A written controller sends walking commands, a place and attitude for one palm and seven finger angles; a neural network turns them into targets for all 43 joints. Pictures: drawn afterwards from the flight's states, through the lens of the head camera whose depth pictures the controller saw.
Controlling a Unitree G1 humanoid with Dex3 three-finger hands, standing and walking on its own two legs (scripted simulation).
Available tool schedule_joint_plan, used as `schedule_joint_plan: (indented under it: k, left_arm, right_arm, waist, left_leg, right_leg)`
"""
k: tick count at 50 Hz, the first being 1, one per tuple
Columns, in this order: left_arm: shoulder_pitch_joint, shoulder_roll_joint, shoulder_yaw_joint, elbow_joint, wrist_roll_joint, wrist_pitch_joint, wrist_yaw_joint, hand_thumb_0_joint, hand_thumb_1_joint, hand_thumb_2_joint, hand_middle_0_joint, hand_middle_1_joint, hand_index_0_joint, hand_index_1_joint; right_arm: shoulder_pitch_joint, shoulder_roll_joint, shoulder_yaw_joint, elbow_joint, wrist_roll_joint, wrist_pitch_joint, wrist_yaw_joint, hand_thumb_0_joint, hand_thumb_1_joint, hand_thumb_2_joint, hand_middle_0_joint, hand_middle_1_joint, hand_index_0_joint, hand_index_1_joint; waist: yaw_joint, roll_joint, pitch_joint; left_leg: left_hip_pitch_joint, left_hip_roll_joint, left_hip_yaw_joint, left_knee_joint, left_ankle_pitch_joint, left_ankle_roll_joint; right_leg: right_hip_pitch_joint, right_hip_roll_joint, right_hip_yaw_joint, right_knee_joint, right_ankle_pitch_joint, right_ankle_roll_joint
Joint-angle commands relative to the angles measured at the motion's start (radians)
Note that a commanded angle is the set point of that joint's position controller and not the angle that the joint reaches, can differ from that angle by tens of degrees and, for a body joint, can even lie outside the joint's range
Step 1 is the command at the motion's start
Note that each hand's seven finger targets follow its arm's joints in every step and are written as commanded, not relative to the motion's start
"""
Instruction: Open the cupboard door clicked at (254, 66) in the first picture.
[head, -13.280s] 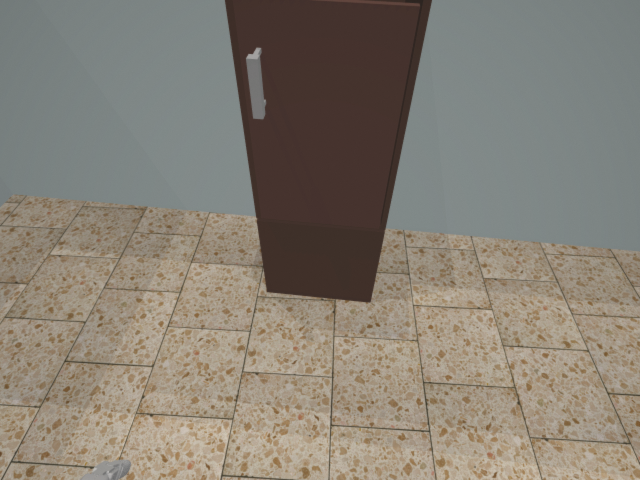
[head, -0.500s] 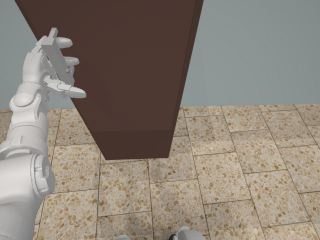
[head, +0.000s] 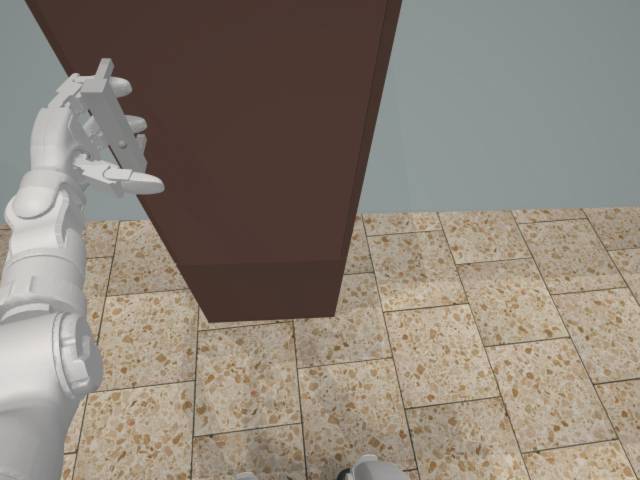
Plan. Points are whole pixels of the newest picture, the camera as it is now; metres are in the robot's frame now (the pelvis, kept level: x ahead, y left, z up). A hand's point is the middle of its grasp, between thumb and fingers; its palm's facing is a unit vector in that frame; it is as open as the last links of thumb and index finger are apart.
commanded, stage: close the thumb around the handle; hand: left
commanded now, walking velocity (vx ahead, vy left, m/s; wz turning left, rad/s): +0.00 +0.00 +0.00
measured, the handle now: (121, 120) +0.54 +0.22 +0.12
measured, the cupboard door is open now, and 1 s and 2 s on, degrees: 0 6 47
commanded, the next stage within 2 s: pull the door open along its arc in 0.56 s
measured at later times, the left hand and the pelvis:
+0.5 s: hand (131, 148) +0.49 +0.20 +0.12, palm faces -0.03 -1.00 -0.03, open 5.8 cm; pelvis +0.00 +0.00 +0.00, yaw +0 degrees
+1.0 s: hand (134, 171) +0.45 +0.19 +0.12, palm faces -0.01 -1.00 -0.01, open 5.9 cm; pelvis +0.01 +0.00 +0.01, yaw -1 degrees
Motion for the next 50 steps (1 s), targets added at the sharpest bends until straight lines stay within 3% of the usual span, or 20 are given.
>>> schedule_joint_plan:
  k: [1, 3, 7, 8, 11, 14, 15, 18, 22, 23, 24, 26, 29, 31, 32, 33, 34, 35, 41, 50]
  left_arm:
    - [-0.449, 0.244, 0.02, -0.194, -0.018, -0.054, 0.003, 0.0, -0.052, 0.492, -0.332, -1.248, -0.332, -1.248]
    - [-0.457, 0.224, 0.004, -0.179, -0.013, -0.049, 0.01, 0.0, 0.06, 0.54, -0.34, -1.26, -0.34, -1.26]
    - [-0.454, 0.235, 0.025, -0.254, -0.011, -0.079, 0.026, 0.0, 0.284, 0.636, -0.356, -1.284, -0.356, -1.284]
    - [-0.47, 0.207, 0.001, -0.258, -0.015, -0.082, 0.025, 0.0, 0.34, 0.66, -0.36, -1.29, -0.36, -1.29]
    - [-0.458, 0.179, -0.012, -0.228, -0.019, -0.081, 0.029, 0.0, 0.508, 0.732, -0.372, -1.308, -0.372, -1.308]
    - [-0.454, 0.195, 0.006, -0.213, -0.01, -0.067, 0.037, 0.0, 0.676, 0.804, -0.384, -1.326, -0.384, -1.326]
    - [-0.44, 0.233, 0.033, -0.194, -0.007, -0.062, 0.041, 0.0, 0.732, 0.828, -0.388, -1.332, -0.388, -1.332]
    - [-0.48, 0.244, 0.027, -0.195, 0.005, -0.064, 0.046, 0.0, 0.9, 0.9, -0.4, -1.35, -0.4, -1.35]
    - [-0.476, 0.266, 0.044, -0.239, 0.003, -0.088, 0.038, 0.0, 0.9, 0.9, -0.4, -1.35, -0.4, -1.35]
    - [-0.469, 0.281, 0.054, -0.235, 0.002, -0.091, 0.034, 0.0, 0.9, 0.9, -0.4, -1.35, -0.4, -1.35]
    - [-0.474, 0.241, 0.025, -0.223, -0.004, -0.087, 0.024, 0.0, 0.9, 0.9, -0.4, -1.35, -0.4, -1.35]
    - [-0.468, 0.298, 0.077, -0.195, -0.016, -0.08, 0.025, 0.0, 0.9, 0.9, -0.4, -1.35, -0.4, -1.35]
    - [-0.466, 0.316, 0.086, -0.214, -0.009, -0.07, 0.03, 0.0, 0.9, 0.9, -0.4, -1.35, -0.4, -1.35]
    - [-0.463, 0.273, 0.048, -0.241, -0.001, -0.077, 0.032, 0.0, 0.9, 0.9, -0.4, -1.35, -0.4, -1.35]
    - [-0.457, 0.285, 0.056, -0.236, 0.004, -0.079, 0.034, 0.0, 0.9, 0.9, -0.4, -1.35, -0.4, -1.35]
    - [-0.442, 0.279, 0.056, -0.217, 0.0, -0.075, 0.036, 0.0, 0.9, 0.9, -0.4, -1.35, -0.4, -1.35]
    - [-0.475, 0.226, 0.013, -0.241, -0.008, -0.077, 0.038, 0.0, 0.9, 0.9, -0.4, -1.35, -0.4, -1.35]
    - [-0.46, 0.193, 0.003, -0.249, -0.016, -0.077, 0.04, 0.0, 0.9, 0.9, -0.4, -1.35, -0.4, -1.35]
    - [-0.294, 0.196, 0.022, -0.338, -0.03, -0.08, 0.036, 0.0, 0.9, 0.9, -0.4, -1.35, -0.4, -1.35]
    - [0.126, 0.089, 0.004, -0.632, -0.102, -0.017, 0.028, 0.0, 0.9, 0.9, -0.4, -1.35, -0.4, -1.35]
  right_arm:
    - [0.114, -0.166, -0.061, -0.066, -0.002, -0.016, -0.014, 0.0, -0.9, -0.9, 0.2, 0.3, 0.2, 0.3]
    - [0.109, -0.163, -0.06, -0.064, -0.001, -0.018, -0.013, 0.0, -0.9, -0.9, 0.2, 0.3, 0.2, 0.3]
    - [0.109, -0.16, -0.064, -0.068, -0.006, -0.023, -0.009, 0.0, -0.9, -0.9, 0.2, 0.3, 0.2, 0.3]
    - [0.105, -0.155, -0.061, -0.067, -0.007, -0.024, -0.007, 0.0, -0.9, -0.9, 0.2, 0.3, 0.2, 0.3]
    - [0.105, -0.158, -0.062, -0.064, -0.006, -0.025, -0.006, 0.0, -0.9, -0.9, 0.2, 0.3, 0.2, 0.3]
    - [0.103, -0.159, -0.064, -0.061, -0.007, -0.025, -0.006, 0.0, -0.9, -0.9, 0.2, 0.3, 0.2, 0.3]
    - [0.103, -0.162, -0.061, -0.061, -0.007, -0.023, -0.007, 0.0, -0.9, -0.9, 0.2, 0.3, 0.2, 0.3]
    - [0.103, -0.159, -0.057, -0.063, -0.007, -0.021, -0.011, 0.0, -0.9, -0.9, 0.2, 0.3, 0.2, 0.3]
    - [0.104, -0.157, -0.059, -0.07, -0.01, -0.023, -0.011, 0.0, -0.9, -0.9, 0.2, 0.3, 0.2, 0.3]
    - [0.105, -0.158, -0.058, -0.069, -0.008, -0.022, -0.012, 0.0, -0.9, -0.9, 0.2, 0.3, 0.2, 0.3]
    - [0.099, -0.154, -0.056, -0.07, -0.006, -0.022, -0.012, 0.0, -0.9, -0.9, 0.2, 0.3, 0.2, 0.3]
    - [0.104, -0.162, -0.056, -0.065, -0.007, -0.018, -0.018, 0.0, -0.9, -0.9, 0.2, 0.3, 0.2, 0.3]
    - [0.101, -0.159, -0.056, -0.072, -0.005, -0.02, -0.019, 0.0, -0.9, -0.9, 0.2, 0.3, 0.2, 0.3]
    - [0.1, -0.153, -0.056, -0.08, -0.006, -0.019, -0.016, 0.0, -0.9, -0.9, 0.2, 0.3, 0.2, 0.3]
    - [0.1, -0.154, -0.057, -0.073, -0.006, -0.018, -0.015, 0.0, -0.9, -0.9, 0.2, 0.3, 0.2, 0.3]
    - [0.103, -0.156, -0.055, -0.075, -0.007, -0.017, -0.013, 0.0, -0.9, -0.9, 0.2, 0.3, 0.2, 0.3]
    - [0.096, -0.151, -0.057, -0.074, -0.005, -0.018, -0.013, 0.0, -0.9, -0.9, 0.2, 0.3, 0.2, 0.3]
    - [0.099, -0.151, -0.061, -0.076, -0.007, -0.022, -0.01, 0.0, -0.9, -0.9, 0.2, 0.3, 0.2, 0.3]
    - [0.078, -0.153, -0.067, -0.101, -0.002, -0.024, -0.005, 0.0, -0.9, -0.9, 0.2, 0.3, 0.2, 0.3]
    - [-0.025, -0.127, -0.072, -0.182, 0.021, -0.031, 0.007, 0.0, -0.9, -0.9, 0.2, 0.3, 0.2, 0.3]
  waist:
    - [-0.01, 0.045, -0.38]
    - [-0.016, 0.045, -0.349]
    - [0.008, 0.108, -0.442]
    - [-0.003, 0.11, -0.436]
    - [-0.008, 0.053, -0.393]
    - [0.002, 0.073, -0.398]
    - [0.007, 0.057, -0.381]
    - [-0.006, 0.039, -0.383]
    - [0.005, 0.076, -0.452]
    - [0.01, 0.083, -0.449]
    - [-0.001, 0.085, -0.434]
    - [0.006, 0.04, -0.412]
    - [0.012, 0.056, -0.425]
    - [0.009, 0.102, -0.431]
    - [0.011, 0.111, -0.423]
    - [0.01, 0.073, -0.414]
    - [-0.008, 0.086, -0.406]
    - [-0.004, 0.057, -0.421]
    - [0.045, 0.072, -0.475]
    - [0.121, 0.023, -0.413]
  left_leg:
    - [0.189, -0.027, -0.054, -0.079, 0.34, 0.024]
    - [0.181, -0.028, -0.055, -0.084, 0.311, 0.023]
    - [0.271, -0.024, -0.069, -0.07, 0.418, 0.011]
    - [0.272, -0.024, -0.064, -0.068, 0.413, 0.011]
    - [0.251, -0.022, -0.072, -0.072, 0.399, 0.014]
    - [0.243, -0.026, -0.065, -0.074, 0.379, 0.011]
    - [0.216, -0.025, -0.064, -0.079, 0.365, 0.012]
    - [0.193, -0.03, -0.062, -0.076, 0.362, 0.018]
    - [0.226, -0.03, -0.057, -0.064, 0.408, 0.016]
    - [0.229, -0.029, -0.06, -0.062, 0.418, 0.014]
    - [0.223, -0.03, -0.054, -0.062, 0.394, 0.015]
    - [0.186, -0.03, -0.057, -0.067, 0.371, 0.019]
    - [0.172, -0.035, -0.05, -0.073, 0.364, 0.02]
    - [0.208, -0.033, -0.051, -0.066, 0.398, 0.019]
    - [0.213, -0.03, -0.055, -0.066, 0.401, 0.015]
    - [0.196, -0.031, -0.054, -0.069, 0.378, 0.017]
    - [0.207, -0.029, -0.053, -0.074, 0.359, 0.016]
    - [0.217, -0.029, -0.056, -0.075, 0.35, 0.017]
    - [0.236, -0.03, -0.042, -0.081, 0.416, 0.018]
    - [0.243, -0.028, -0.012, -0.135, 0.481, 0.023]
  right_leg:
    - [0.23, 0.021, 0.039, -0.051, 0.335, 0.0]
    - [0.206, 0.02, 0.039, -0.055, 0.306, 0.003]
    - [0.206, 0.022, 0.034, -0.035, 0.345, -0.005]
    - [0.199, 0.023, 0.035, -0.038, 0.347, -0.001]
    - [0.19, 0.025, 0.026, -0.037, 0.33, -0.002]
    - [0.19, 0.021, 0.031, -0.038, 0.322, -0.001]
    - [0.203, 0.02, 0.031, -0.04, 0.32, -0.002]
    - [0.224, 0.019, 0.038, -0.036, 0.343, 0.002]
    - [0.251, 0.019, 0.045, -0.027, 0.385, 0.001]
    - [0.25, 0.02, 0.045, -0.026, 0.389, -0.001]
    - [0.239, 0.021, 0.046, -0.032, 0.375, 0.001]
    - [0.258, 0.021, 0.044, -0.033, 0.367, 0.0]
    - [0.28, 0.016, 0.05, -0.034, 0.381, 0.004]
    - [0.254, 0.018, 0.045, -0.029, 0.386, 0.0]
    - [0.237, 0.018, 0.042, -0.03, 0.376, 0.001]
    - [0.247, 0.02, 0.043, -0.035, 0.365, 0.002]
    - [0.23, 0.021, 0.041, -0.04, 0.349, 0.004]
    - [0.233, 0.023, 0.038, -0.044, 0.338, 0.003]
    - [0.309, 0.022, 0.043, -0.036, 0.403, -0.005]
    - [0.438, 0.011, 0.043, -0.059, 0.506, -0.006]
